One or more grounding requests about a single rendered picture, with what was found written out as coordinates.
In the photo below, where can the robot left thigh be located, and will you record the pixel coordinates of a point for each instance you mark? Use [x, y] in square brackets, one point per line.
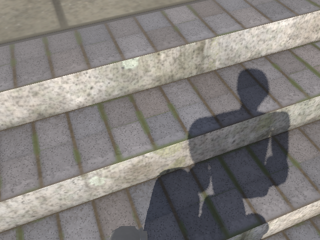
[129, 233]

